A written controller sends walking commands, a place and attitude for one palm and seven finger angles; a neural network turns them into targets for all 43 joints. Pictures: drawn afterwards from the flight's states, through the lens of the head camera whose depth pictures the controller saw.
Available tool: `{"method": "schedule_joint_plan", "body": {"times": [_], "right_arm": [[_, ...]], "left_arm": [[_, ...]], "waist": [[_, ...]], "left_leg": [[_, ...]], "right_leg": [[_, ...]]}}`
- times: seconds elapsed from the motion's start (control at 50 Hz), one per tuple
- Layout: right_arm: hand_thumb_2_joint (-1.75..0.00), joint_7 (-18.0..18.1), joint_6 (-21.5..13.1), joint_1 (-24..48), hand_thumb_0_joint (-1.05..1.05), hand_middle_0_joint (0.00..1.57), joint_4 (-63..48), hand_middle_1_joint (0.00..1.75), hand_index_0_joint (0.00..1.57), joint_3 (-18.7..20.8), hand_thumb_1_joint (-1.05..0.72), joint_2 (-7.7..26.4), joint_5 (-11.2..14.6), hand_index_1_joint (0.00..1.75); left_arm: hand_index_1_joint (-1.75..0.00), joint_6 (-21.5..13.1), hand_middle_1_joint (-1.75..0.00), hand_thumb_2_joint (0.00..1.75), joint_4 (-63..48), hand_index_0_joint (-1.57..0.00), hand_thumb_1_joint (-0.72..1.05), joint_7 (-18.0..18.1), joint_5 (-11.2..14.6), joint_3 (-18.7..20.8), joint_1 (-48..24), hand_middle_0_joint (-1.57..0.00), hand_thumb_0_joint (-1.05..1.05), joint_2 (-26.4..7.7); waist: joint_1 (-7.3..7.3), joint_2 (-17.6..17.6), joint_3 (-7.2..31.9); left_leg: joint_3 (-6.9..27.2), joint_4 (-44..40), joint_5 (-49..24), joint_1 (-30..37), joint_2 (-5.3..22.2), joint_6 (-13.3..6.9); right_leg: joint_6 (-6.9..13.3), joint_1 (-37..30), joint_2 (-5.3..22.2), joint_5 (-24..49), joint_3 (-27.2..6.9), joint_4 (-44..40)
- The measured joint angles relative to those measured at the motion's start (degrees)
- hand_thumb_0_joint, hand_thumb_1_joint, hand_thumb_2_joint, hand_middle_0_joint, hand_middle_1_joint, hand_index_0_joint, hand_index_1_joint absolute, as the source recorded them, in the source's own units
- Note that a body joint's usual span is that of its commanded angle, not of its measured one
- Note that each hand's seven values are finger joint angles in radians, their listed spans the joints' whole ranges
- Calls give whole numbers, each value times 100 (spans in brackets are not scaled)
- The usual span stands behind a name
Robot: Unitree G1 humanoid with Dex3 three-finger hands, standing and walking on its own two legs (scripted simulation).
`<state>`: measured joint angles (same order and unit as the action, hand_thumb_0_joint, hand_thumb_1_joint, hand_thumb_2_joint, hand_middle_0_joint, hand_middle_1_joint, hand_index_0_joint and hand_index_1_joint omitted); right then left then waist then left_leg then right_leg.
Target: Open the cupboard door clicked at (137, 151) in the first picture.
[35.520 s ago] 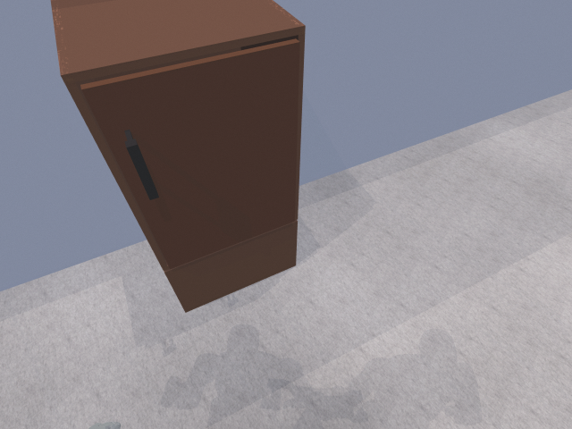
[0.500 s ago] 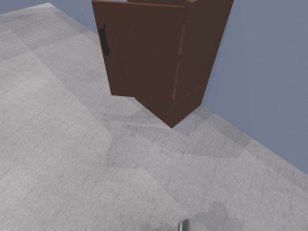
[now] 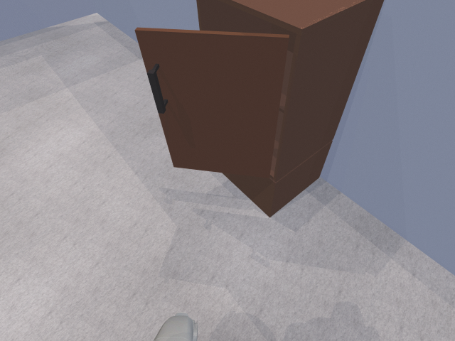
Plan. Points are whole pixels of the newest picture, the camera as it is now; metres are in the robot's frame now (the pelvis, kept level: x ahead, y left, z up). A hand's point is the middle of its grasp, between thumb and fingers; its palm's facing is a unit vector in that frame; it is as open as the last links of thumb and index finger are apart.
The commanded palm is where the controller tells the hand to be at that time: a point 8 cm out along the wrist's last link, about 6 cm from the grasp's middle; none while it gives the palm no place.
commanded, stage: take the last steps up to it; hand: left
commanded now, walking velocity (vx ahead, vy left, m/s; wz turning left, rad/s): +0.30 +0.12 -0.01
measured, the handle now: (159, 89) +0.81 +0.28 -0.03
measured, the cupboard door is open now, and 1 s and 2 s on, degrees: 40 40 40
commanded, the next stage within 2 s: come to a stop and stand still in 0.42 s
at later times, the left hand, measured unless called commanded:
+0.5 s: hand (119, 298) +0.23 +0.27 -0.18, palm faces +0.01 -0.98 -0.21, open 7.3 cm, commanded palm none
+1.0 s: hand (123, 272) +0.29 +0.29 -0.20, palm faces -0.01 -0.98 -0.19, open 7.3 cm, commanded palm none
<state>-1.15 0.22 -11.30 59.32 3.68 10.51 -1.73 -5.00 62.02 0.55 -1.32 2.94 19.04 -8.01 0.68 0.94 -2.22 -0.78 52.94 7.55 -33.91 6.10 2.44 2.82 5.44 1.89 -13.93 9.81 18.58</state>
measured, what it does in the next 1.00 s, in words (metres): walks ahead: left foot, then right foot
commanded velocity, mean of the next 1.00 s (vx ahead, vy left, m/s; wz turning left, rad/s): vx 0.02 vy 0.02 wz -0.03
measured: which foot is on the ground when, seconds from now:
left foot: up 0.00-0.18, down 0.20-0.62, up 0.64-0.88, down 0.90-1.00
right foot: down 0.00-0.20, up 0.22-0.60, down 0.62-0.90, up 0.92-1.00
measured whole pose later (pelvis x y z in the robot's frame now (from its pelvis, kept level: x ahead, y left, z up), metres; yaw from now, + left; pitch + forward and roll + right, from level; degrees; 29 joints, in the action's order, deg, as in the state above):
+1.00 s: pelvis +0.21 +0.11 -0.02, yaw -3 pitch -1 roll +0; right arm 2.0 1.5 -12.6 59.1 2.0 7.3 -1.6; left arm 3.4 57.9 1.9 -1.0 3.6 9.2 -11.4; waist -0.4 -3.6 -4.0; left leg -4.7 32.1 15.3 -16.0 0.7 -2.0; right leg 0.0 21.2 2.0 -26.5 0.7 48.3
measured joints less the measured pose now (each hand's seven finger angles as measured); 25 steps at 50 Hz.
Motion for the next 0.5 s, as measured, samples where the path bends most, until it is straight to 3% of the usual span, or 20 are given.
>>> {"method": "schedule_joint_plan", "body": {"times": [0.1, 0.18, 0.2, 0.24, 0.3, 0.34, 0.42, 0.5], "right_arm": [[-90, -81, -17, 459, 0, 19, -138, 30, 20, -47, -92, 79, 19, 30], [-90, -88, -127, 743, 0, 19, -240, 30, 20, -129, -91, 34, 29, 30], [-90, -78, -198, 769, 0, 19, -292, 30, 20, -162, -91, 37, 18, 30], [-90, 1, -322, 823, 0, 20, -373, 30, 20, -170, -91, -25, -11, 30], [-90, 103, -330, 697, 0, 20, -395, 30, 20, -231, -91, -159, 6, 30], [-90, 153, -319, 510, 0, 20, -341, 30, 20, -265, -91, -236, 7, 30], [-90, 270, -393, 134, -3, 20, -288, 30, 21, -130, -95, -147, 56, 30], [-90, 234, -319, -251, -3, 20, -82, 30, 20, -160, -95, -17, 2, 30]], "left_arm": [[-30, 38, -30, 89, 243, -20, 92, -19, -29, -99, 409, -20, 0, 151], [-30, 123, -30, 89, 399, -20, 91, -8, -39, -95, 677, -20, 0, 181], [-30, 151, -30, 89, 424, -20, 91, -10, -30, -94, 770, -20, 0, 197], [-30, 263, -30, 89, 474, -20, 90, -18, -1, -88, 725, -20, 0, 171], [-30, 401, -30, 89, 411, -20, 90, 5, -4, -53, 425, -20, 1, 77], [-30, 425, -30, 89, 279, -20, 91, -13, -29, -11, 183, -20, 1, 15], [-30, 421, -30, 89, -79, -20, 91, -18, -49, 52, -262, -20, 1, -61], [-30, 444, -29, 89, -335, -20, 93, 1, -54, 84, -680, -19, 1, -200]], "waist": [[246, -51, -101], [394, -192, -197], [400, -180, -189], [333, -248, -287], [331, -355, -333], [287, -359, -301], [154, -337, -181], [23, -273, -86]], "left_leg": [[-251, -1104, 107, 331, -156, -49], [-467, -2076, 332, 963, -441, -232], [-530, -2363, 208, 1216, -464, -300], [-607, -2078, 105, 1218, -531, -548], [-757, -1978, 574, 1429, -608, -608], [-815, -2258, 556, 1680, -657, -579], [-938, -2871, 457, 2161, -772, -661], [-984, -3167, 515, 2510, -820, -651]], "right_leg": [[-231, -370, 154, -283, 16, -48], [-482, -506, 366, -765, -15, 373], [-497, -398, 404, -981, -56, 778], [-316, 171, 516, -1423, -300, 2317], [-149, 1267, 448, -1420, -723, 4420], [-139, 1801, 447, -1116, -732, 4878], [-191, 2389, 457, -614, -679, 4481], [-219, 2317, 424, -392, -558, 3322]]}}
